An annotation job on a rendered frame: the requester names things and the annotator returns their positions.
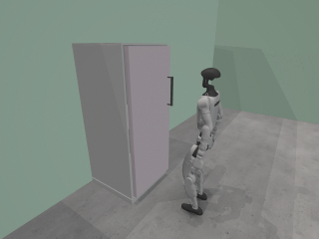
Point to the left robot forearm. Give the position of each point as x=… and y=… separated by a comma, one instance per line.
x=205, y=138

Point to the fridge door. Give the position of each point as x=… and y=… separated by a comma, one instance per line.
x=147, y=70

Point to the robot right upper arm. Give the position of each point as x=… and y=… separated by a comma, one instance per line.
x=220, y=111

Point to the robot left upper arm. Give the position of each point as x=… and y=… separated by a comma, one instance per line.
x=203, y=105

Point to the robot left hand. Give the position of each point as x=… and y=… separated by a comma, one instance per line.
x=199, y=164

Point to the robot right shin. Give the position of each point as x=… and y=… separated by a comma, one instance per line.
x=198, y=182

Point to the handle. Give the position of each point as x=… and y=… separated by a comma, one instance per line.
x=171, y=92

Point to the humanoid robot torso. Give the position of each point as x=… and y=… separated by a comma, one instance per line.
x=213, y=108

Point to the robot right hand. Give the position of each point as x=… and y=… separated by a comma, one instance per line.
x=214, y=138

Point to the right robot forearm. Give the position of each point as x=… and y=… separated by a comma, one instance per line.
x=214, y=131

